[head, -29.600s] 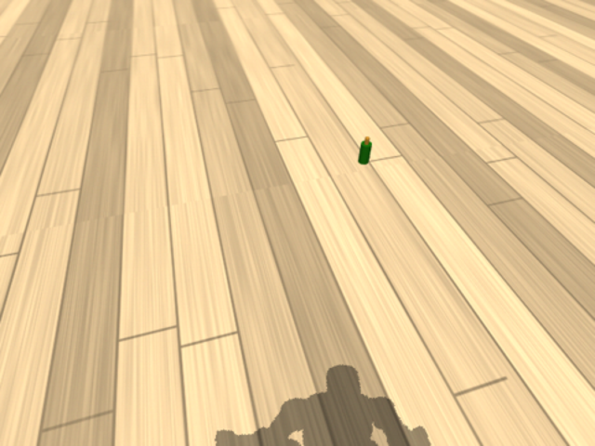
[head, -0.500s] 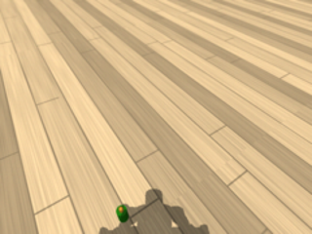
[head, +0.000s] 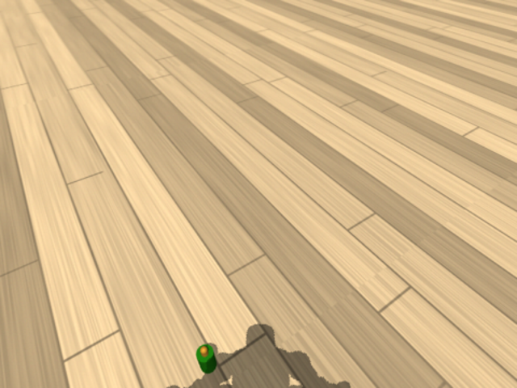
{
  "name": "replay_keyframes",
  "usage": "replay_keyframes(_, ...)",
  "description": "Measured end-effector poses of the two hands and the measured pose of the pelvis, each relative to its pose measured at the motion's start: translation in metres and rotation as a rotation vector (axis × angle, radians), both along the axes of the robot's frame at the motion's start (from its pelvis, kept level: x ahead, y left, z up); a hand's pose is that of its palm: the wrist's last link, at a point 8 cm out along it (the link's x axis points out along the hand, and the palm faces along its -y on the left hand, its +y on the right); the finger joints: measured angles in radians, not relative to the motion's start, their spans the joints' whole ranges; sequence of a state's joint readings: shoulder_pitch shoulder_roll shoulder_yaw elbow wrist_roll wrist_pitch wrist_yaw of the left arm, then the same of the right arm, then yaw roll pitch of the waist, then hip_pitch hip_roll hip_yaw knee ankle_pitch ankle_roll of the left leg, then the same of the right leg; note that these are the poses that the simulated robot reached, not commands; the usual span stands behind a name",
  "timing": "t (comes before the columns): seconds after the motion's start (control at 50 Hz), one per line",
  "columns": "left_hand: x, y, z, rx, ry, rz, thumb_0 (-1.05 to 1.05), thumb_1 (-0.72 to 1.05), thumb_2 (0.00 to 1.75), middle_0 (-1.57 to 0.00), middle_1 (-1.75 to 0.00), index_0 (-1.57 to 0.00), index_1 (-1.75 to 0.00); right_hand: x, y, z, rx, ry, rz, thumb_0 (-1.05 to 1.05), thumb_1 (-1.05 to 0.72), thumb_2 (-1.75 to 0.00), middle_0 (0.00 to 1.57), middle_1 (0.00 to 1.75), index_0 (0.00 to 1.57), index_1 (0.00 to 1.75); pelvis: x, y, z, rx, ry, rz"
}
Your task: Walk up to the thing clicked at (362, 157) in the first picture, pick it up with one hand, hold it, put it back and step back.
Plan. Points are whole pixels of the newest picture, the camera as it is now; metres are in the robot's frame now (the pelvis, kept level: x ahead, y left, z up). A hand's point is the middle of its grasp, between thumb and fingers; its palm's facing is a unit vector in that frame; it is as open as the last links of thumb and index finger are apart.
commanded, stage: stand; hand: left
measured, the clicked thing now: (206, 357) +0.43 +0.19 -0.70
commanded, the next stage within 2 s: step back in 1.16 s
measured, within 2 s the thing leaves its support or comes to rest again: neither
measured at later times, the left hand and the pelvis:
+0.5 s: hand out of the picture +0.08 +0.24 -0.16, palm faces -0.02 -0.94 -0.34, open 7.4 cm; pelvis +0.02 +0.00 +0.00, yaw +0 degrees
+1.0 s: hand out of the picture +0.10 +0.25 -0.16, palm faces -0.01 -0.94 -0.34, open 7.4 cm; pelvis +0.03 +0.00 +0.00, yaw +0 degrees
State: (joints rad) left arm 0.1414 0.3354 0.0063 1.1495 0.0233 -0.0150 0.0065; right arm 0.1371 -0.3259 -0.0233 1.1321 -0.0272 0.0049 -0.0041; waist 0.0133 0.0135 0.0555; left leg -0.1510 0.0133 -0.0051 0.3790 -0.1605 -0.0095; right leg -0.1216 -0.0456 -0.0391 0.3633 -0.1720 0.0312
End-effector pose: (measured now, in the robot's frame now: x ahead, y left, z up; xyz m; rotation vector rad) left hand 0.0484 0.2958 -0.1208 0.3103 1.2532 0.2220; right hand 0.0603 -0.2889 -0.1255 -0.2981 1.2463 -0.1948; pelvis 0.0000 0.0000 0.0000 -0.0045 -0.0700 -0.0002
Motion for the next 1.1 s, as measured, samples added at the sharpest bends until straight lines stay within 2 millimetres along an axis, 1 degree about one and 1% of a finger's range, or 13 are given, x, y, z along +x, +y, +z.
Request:
replay_keyframes(0.14,-0.008,-0.002,-0.002,-0.003,0.042,0.005,0.0,0.9,0.9,-0.21,-0.3,-0.21,-0.3,-0.01,-0.006,-0.001,-0.005,0.043,-0.012,0.01,-0.91,-0.9,0.2,0.3,0.21,0.3,0.001,-0.002,0.0,-0.001,0.011,-0.002)
replay_keyframes(0.24,-0.006,-0.004,-0.002,-0.007,0.052,0.008,0.0,0.9,0.9,-0.21,-0.3,-0.21,-0.3,-0.011,-0.006,-0.002,-0.005,0.058,-0.014,0.01,-0.91,-0.9,0.2,0.3,0.21,0.3,0.005,-0.003,0.001,-0.001,0.014,-0.004)
replay_keyframes(0.34,0.004,-0.006,-0.002,-0.011,0.042,0.003,0.0,0.9,0.9,-0.21,-0.3,-0.21,-0.3,-0.005,-0.005,-0.001,-0.001,0.051,-0.011,0.01,-0.91,-0.9,0.2,0.3,0.21,0.3,0.009,-0.003,0.001,-0.001,0.017,-0.005)
replay_keyframes(0.56,0.03,-0.007,0.0,-0.016,0.005,-0.01,0.0,0.9,0.9,-0.21,-0.3,-0.21,-0.3,0.017,-0.005,0.001,-0.003,0.021,-0.002,0.01,-0.91,-0.9,0.2,0.3,0.21,0.3,0.019,-0.003,0.002,0.0,0.024,-0.007)
replay_keyframes(0.7,0.042,-0.006,0.001,-0.015,-0.006,-0.013,0.0,0.9,0.9,-0.21,-0.3,-0.21,-0.3,0.028,-0.007,0.004,-0.01,0.012,0.002,0.01,-0.91,-0.9,0.2,0.3,0.21,0.3,0.026,-0.003,0.003,0.0,0.03,-0.008)
replay_keyframes(0.88,0.05,-0.005,0.002,-0.014,-0.008,-0.012,0.0,0.9,0.9,-0.21,-0.3,-0.21,-0.3,0.037,-0.009,0.005,-0.017,0.003,0.002,0.01,-0.91,-0.9,0.2,0.3,0.21,0.3,0.031,-0.003,0.003,0.001,0.033,-0.008)
replay_keyframes(1.1,0.051,-0.006,0.003,-0.013,-0.001,-0.01,0.0,0.9,0.9,-0.21,-0.3,-0.21,-0.3,0.042,-0.009,0.005,-0.014,0.003,0.004,0.01,-0.91,-0.9,0.2,0.3,0.21,0.3,0.035,-0.003,0.003,0.002,0.035,-0.008)
